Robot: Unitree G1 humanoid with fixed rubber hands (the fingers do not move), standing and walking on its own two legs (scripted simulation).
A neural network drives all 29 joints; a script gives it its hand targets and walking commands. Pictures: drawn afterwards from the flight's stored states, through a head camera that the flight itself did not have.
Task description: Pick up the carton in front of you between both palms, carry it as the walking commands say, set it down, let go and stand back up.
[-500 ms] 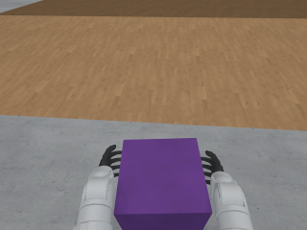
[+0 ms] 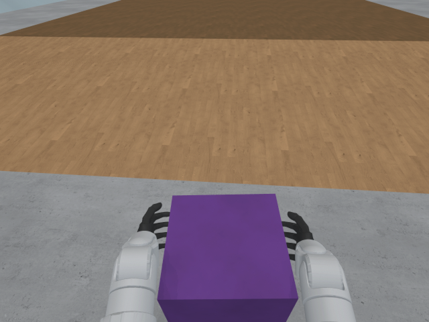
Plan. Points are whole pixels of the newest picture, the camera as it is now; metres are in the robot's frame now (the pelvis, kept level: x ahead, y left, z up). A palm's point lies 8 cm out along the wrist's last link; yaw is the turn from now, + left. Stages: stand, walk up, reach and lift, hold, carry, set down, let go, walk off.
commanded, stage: hold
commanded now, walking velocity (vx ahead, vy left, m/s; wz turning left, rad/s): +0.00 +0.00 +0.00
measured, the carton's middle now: (225, 269) +0.28 +0.00 -0.03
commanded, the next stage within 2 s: carry in 0.72 s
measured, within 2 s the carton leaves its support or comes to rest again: neither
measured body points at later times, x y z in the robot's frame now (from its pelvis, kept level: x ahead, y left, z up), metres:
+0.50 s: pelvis -0.01 +0.00 +0.00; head -0.06 -0.01 +0.45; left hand +0.30 +0.15 +0.05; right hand +0.30 -0.15 +0.04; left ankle +0.00 +0.13 -0.75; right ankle +0.02 -0.13 -0.75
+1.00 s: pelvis +0.04 +0.02 -0.01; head +0.01 +0.03 +0.44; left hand +0.34 +0.18 +0.06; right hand +0.34 -0.12 +0.06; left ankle +0.01 +0.13 -0.75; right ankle +0.02 -0.11 -0.72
